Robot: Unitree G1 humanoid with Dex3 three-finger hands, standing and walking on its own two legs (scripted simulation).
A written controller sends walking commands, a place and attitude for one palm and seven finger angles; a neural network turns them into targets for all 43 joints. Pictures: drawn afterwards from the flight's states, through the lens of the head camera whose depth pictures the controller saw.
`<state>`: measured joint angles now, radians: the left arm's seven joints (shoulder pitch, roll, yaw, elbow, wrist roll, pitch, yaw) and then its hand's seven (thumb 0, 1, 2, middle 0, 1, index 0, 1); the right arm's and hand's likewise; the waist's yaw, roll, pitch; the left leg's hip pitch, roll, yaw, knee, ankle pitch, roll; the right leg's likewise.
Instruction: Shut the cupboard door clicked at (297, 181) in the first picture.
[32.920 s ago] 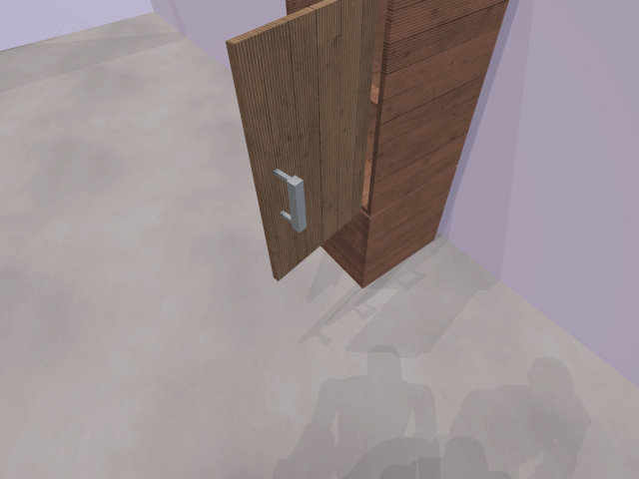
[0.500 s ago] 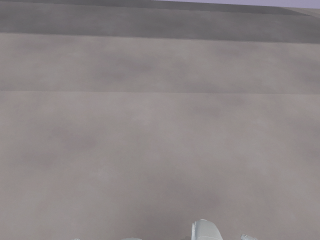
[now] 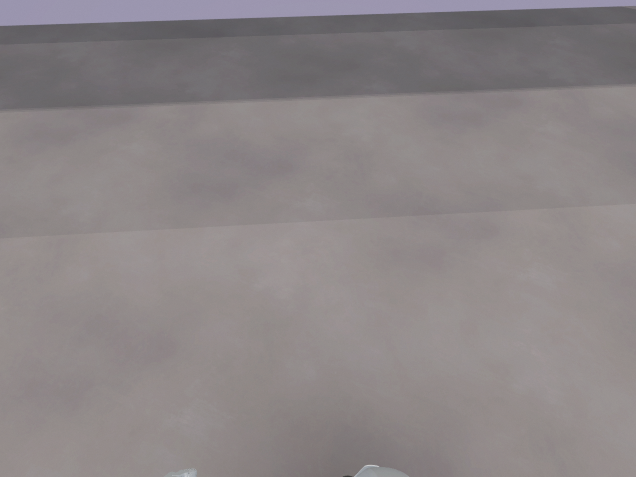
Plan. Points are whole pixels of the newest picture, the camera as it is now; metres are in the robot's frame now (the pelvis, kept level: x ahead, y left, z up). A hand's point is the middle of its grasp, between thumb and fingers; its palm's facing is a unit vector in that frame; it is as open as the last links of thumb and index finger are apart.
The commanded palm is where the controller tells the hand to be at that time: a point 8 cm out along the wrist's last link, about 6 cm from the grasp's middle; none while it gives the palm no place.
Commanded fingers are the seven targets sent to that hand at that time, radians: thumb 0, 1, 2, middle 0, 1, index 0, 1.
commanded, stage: turn to face it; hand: left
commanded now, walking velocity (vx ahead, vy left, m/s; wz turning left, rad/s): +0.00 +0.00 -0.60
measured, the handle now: out of the picture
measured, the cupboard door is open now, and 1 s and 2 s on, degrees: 66 66 66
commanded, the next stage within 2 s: none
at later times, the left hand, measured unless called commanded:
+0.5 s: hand (162, 460) +0.15 +0.23 -0.16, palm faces -0.13 -0.96 -0.24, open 7.4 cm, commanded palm none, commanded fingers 0.00 0.90 0.90 -0.20 -0.30 -0.20 -0.30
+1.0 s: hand (258, 338) +0.33 +0.12 -0.14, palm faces -0.60 -0.76 -0.25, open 7.4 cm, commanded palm none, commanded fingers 0.00 0.90 0.90 -0.20 -0.30 -0.20 -0.30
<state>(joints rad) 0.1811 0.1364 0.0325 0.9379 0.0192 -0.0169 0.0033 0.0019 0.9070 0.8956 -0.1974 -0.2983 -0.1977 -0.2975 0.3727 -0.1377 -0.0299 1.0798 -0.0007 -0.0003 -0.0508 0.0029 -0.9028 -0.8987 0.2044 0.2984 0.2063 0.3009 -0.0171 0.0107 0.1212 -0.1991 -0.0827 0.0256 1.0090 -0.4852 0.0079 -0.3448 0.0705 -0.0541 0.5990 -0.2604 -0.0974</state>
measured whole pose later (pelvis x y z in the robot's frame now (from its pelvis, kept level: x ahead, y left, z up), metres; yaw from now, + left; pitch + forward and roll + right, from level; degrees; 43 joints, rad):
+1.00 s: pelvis +0.09 +0.03 +0.00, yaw -36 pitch +1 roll -1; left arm 0.10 0.27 0.07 0.84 0.02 0.06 -0.05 0.00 0.91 0.90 -0.19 -0.30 -0.19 -0.30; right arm 0.33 -0.27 -0.05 0.93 -0.03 0.03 -0.02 0.00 -0.90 -0.90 0.20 0.30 0.21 0.30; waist -0.05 0.02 0.09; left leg -0.22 0.18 0.27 0.63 -0.39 -0.04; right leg -0.29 -0.03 -0.08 0.62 -0.29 0.00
